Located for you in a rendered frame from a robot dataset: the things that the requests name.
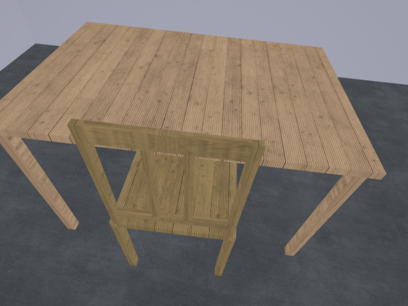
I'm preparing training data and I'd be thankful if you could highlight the table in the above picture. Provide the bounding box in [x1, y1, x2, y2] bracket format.
[0, 22, 386, 256]

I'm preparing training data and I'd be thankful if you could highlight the chair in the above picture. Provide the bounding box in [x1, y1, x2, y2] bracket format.
[67, 119, 266, 276]

